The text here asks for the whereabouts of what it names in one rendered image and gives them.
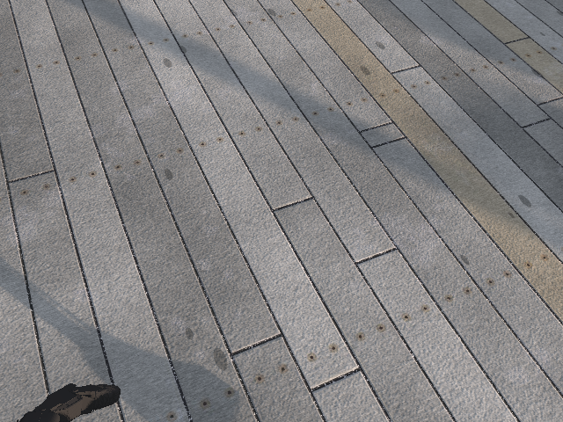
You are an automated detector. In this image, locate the left robot hand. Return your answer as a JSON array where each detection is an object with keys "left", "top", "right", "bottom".
[{"left": 17, "top": 383, "right": 121, "bottom": 422}]

